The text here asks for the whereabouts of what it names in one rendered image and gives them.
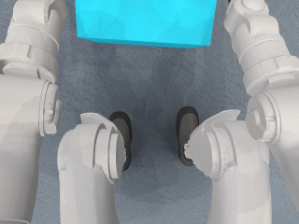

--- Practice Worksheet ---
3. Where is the carton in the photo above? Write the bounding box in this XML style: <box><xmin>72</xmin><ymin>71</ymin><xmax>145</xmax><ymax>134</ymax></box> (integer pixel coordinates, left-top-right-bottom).
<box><xmin>75</xmin><ymin>0</ymin><xmax>217</xmax><ymax>49</ymax></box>

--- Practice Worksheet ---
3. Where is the right robot thigh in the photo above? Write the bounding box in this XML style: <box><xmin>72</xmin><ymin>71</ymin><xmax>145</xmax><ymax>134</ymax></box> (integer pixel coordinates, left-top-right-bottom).
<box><xmin>197</xmin><ymin>120</ymin><xmax>272</xmax><ymax>224</ymax></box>

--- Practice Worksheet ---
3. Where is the robot left forearm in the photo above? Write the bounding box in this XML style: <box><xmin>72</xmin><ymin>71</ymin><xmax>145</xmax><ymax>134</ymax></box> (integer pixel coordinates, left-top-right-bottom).
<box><xmin>0</xmin><ymin>0</ymin><xmax>68</xmax><ymax>85</ymax></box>

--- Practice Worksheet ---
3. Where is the robot left upper arm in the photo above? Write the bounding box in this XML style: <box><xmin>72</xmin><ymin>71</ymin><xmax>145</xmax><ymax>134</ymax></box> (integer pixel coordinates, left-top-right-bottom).
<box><xmin>0</xmin><ymin>74</ymin><xmax>63</xmax><ymax>224</ymax></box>

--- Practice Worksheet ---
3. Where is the robot right forearm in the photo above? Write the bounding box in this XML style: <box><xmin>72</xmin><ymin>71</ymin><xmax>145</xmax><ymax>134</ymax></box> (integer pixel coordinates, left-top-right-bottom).
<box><xmin>223</xmin><ymin>0</ymin><xmax>299</xmax><ymax>96</ymax></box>

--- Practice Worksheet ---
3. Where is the robot right upper arm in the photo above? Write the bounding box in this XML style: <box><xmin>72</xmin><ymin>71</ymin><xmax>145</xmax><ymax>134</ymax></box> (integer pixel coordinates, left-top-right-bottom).
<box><xmin>245</xmin><ymin>85</ymin><xmax>299</xmax><ymax>213</ymax></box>

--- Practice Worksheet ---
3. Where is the left robot thigh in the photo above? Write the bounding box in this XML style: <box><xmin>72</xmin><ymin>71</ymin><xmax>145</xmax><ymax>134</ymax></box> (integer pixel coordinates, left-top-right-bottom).
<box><xmin>59</xmin><ymin>123</ymin><xmax>123</xmax><ymax>224</ymax></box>

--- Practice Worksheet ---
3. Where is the robot thigh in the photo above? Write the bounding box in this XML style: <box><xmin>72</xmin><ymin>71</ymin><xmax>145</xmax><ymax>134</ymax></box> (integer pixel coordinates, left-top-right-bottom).
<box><xmin>197</xmin><ymin>120</ymin><xmax>272</xmax><ymax>224</ymax></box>
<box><xmin>59</xmin><ymin>123</ymin><xmax>123</xmax><ymax>224</ymax></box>

